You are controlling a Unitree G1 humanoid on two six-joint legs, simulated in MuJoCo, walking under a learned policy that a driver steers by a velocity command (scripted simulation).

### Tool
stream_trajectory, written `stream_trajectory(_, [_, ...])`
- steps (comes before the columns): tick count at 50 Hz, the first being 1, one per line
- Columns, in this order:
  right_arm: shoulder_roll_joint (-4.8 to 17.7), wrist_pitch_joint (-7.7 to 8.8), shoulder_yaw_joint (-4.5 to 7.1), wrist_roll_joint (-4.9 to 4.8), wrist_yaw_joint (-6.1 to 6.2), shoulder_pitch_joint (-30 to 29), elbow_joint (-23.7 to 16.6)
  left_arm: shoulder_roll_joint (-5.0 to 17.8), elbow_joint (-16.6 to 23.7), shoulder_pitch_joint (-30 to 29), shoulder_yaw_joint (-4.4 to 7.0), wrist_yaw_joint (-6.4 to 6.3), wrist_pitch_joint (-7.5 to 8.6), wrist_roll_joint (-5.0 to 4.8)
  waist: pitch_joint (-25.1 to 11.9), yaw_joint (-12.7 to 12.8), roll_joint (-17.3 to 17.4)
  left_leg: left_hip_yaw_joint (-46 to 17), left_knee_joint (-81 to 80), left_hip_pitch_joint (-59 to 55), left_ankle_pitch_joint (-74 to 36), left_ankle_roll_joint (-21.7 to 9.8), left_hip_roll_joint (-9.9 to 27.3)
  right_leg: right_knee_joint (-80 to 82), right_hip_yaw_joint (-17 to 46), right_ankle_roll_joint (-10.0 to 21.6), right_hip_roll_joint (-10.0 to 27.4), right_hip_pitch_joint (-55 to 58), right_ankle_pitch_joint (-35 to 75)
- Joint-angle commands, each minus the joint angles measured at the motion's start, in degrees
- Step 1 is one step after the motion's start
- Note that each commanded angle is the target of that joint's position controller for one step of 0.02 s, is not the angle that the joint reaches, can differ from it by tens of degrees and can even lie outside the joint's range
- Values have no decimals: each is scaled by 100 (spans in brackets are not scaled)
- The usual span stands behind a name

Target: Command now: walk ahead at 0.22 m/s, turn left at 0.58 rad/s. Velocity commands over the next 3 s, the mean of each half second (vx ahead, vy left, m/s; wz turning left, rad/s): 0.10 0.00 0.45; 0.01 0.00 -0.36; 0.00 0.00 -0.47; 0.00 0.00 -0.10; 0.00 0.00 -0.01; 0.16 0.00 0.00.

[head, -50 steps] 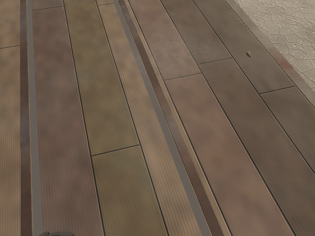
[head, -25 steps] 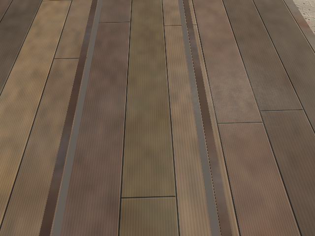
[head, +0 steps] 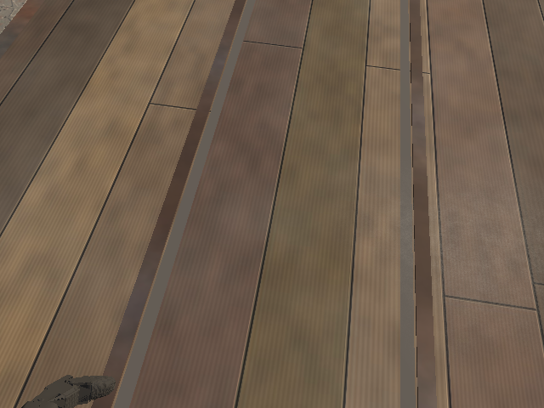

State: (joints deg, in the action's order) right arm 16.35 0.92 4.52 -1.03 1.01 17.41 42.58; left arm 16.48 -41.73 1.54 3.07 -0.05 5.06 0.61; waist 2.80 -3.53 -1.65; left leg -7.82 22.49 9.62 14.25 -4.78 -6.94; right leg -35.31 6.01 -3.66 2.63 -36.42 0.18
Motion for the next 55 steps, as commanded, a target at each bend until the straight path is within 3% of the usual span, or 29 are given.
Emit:
stream_trajectory(1, [881, -55, 251, -24, 98, 57, -328, 512, 427, -185, 138, 42, 41, -32, -626, 115, 769, -983, 105, 198, -2548, -449, 1121, 569, -207, 44, -480, 1127, 248])
stream_trajectory(4, [747, -89, 220, -12, 147, -340, -531, 738, 310, 383, 241, 47, 137, 34, -784, 504, 867, -1386, 1045, -84, -2303, -220, 1009, 1218, -151, 323, -340, 1732, 413])
stream_trajectory(5, [504, -62, 138, 46, 132, -339, -670, 963, 304, 744, 287, 7, 169, 140, -1301, 610, 501, -1150, 2002, 268, -1664, 15, 651, 1170, 259, 631, 305, 2816, 1696])
stream_trajectory(6, [144, -44, 40, 131, 114, 550, -653, 1194, 360, 922, 293, -46, 117, 256, -1955, 238, -839, -554, 3530, 1534, 1906, 386, -54, 754, 1641, 1456, 1768, 4511, 4184])
stream_trajectory(7, [560, -46, 56, 15, 68, 1203, -626, 1124, 246, 1166, 324, -27, -14, 96, -2615, 162, -1652, -267, 4731, 2346, 2950, 586, 24, 919, 3128, 2245, 2655, 5087, 3184])
stream_trajectory(8, [1036, -129, 196, -50, 76, 915, -501, 763, 433, 884, 236, -41, -92, 18, -2186, 304, -847, -302, 5273, 2617, 2423, 781, 354, 1145, 2780, 2093, 2279, 4617, 1860])
stream_trajectory(9, [1167, -245, 251, -51, 107, 322, -584, 544, 494, 667, 162, -74, -185, 38, -1626, 420, -467, -49, 5401, 2784, 1965, 897, 502, 1248, 1963, 1795, 1889, 4071, 1057])
stream_trajectory(10, [1126, -365, 269, -38, 141, 97, -614, 453, 514, 426, 107, -92, -269, 58, -1217, 381, -289, 59, 5301, 2724, 1703, 965, 643, 1431, 1451, 1656, 1584, 3424, 526])
stream_trajectory(12, [828, -486, 220, -45, 149, 52, -711, 595, 468, 160, 137, -124, -357, 110, -686, 225, -567, 348, 4787, 2220, 1328, 968, 791, 1844, 662, 1538, 1136, 2340, -65])
stream_trajectory(14, [585, -478, 164, -28, 152, 79, -758, 636, 416, 162, 176, -144, -371, 124, -709, 233, -702, 569, 4249, 1972, 1206, 961, 801, 1983, 237, 1641, 1072, 2262, 135])
stream_trajectory(20, [405, -395, 20, 109, 38, -223, -832, 764, 210, 238, 206, -74, -442, -27, -1037, 365, -641, 675, 2368, 920, 802, 719, 870, 1974, 29, 1829, 1251, 2281, 37])
stream_trajectory(22, [324, -376, -1, 155, -12, -35, -659, 625, 112, 164, 122, 18, -454, -110, -933, 206, -567, 783, 1165, 236, 183, 568, 783, 1828, -2, 1638, 1084, 2015, -721])
stream_trajectory(24, [425, -354, -2, 247, -33, 124, -552, 262, -110, 476, -34, 129, -409, -138, -839, 112, -353, 524, -50, -969, -657, 300, 933, 1533, -171, 940, 707, 1266, -1530])
stream_trajectory(25, [939, -356, 74, 308, 29, 145, -649, 26, -89, 672, -122, 209, -376, 35, -942, 341, 734, -740, -273, -1226, -1349, -25, 2111, 479, -648, 425, 183, 923, -2380])
stream_trajectory(26, [1064, -348, 84, 390, 34, -438, -690, 112, -51, 778, -67, 168, -370, -41, -723, 533, 1622, -957, -538, 314, -462, -681, 2690, 198, -734, 213, -58, 1317, -2914])
stream_trajectory(27, [864, -261, 62, 396, 22, -915, -841, 599, -70, 510, 46, 104, -415, -63, -356, 414, 1309, -651, -722, 869, 388, -645, 2302, -270, -626, 133, -28, 1694, -2475])
stream_trajectory(30, [894, -80, 110, 277, 87, -912, -725, 831, -147, 631, 232, -42, -579, -94, -125, 292, 1467, -397, -510, 443, -1011, -631, 2323, -1661, -572, 78, -120, 868, -2814])
stream_trajectory(32, [760, -65, 96, 199, 138, -766, -645, 670, -148, 839, 254, -54, -638, -183, -311, 315, 1116, -256, -227, -76, -2470, -812, 2479, -2376, -445, 15, -106, 480, -3117])
stream_trajectory(36, [752, -180, 154, 152, 193, -956, -613, 341, 17, 651, 152, 8, -690, -208, -612, 220, 986, 190, 41, -494, -2962, -769, 2439, -1561, -737, -68, 1, 703, -2781])
stream_trajectory(39, [903, -251, 231, 105, 194, -959, -538, 444, 144, 701, 169, 122, -728, -217, -777, 212, 1084, 299, 215, -547, -3062, -748, 2540, -795, -990, 43, -103, 1201, -2437])
stream_trajectory(41, [942, -265, 254, -6, 197, -1113, -492, 472, 88, 1044, 204, 181, -744, -193, -801, 451, 1037, 537, 561, -305, -2716, -489, 2472, 233, -1206, 277, -254, 1836, -1614])
stream_trajectory(42, [853, -250, 244, -45, 189, -955, -383, 565, 54, 1203, 251, 156, -744, -146, -792, 514, 841, 788, 938, -3, -2071, -166, 2287, 879, -1082, 465, -348, 2322, -926])
stream_trajectory(43, [622, -221, 202, 79, 161, -712, -342, 1061, 100, 1299, 392, 78, -731, -120, -811, 390, -259, 1367, 2086, 940, -631, 395, 1799, 1294, 80, 815, 328, 3138, 815])
stream_trajectory(44, [302, -185, 69, 332, 172, -1196, -743, 1786, 221, 1384, 537, 40, -685, -24, -657, 476, -1780, 1450, 3508, 2716, 2341, 961, 763, 1440, 2287, 2022, 1837, 3618, 2787])
stream_trajectory(45, [516, -146, 124, 240, 200, -1624, -791, 1532, 253, 1646, 456, 86, -553, 151, -1106, 890, -1004, 500, 4511, 2863, 2773, 925, 686, 1538, 2501, 2595, 2048, 3628, 2497])
stream_trajectory(46, [638, -155, 173, 105, 194, -1578, -739, 1373, 274, 1372, 399, 85, -448, 133, -913, 705, -656, 330, 4775, 3005, 2335, 841, 797, 1506, 1965, 2374, 1762, 3548, 2087])
stream_trajectory(47, [680, -167, 208, 95, 223, -1449, -611, 1251, 315, 1036, 388, 35, -413, 3, -753, 538, -389, 298, 4660, 3076, 1796, 807, 882, 1466, 1565, 2018, 1407, 3449, 1567])
stream_trajectory(49, [750, -181, 258, 156, 277, -1324, -508, 998, 394, 703, 287, -71, -465, -156, -679, 376, -371, 258, 4426, 2848, 1105, 864, 902, 1496, 1246, 1707, 1081, 3164, 1412])
stream_trajectory(55, [490, -108, 187, 108, 223, -1301, -499, 1076, 499, 871, 321, -198, -586, -141, -726, 446, -485, 265, 3134, 2510, 443, 1049, 662, 1567, 1307, 1660, 781, 3171, 478])
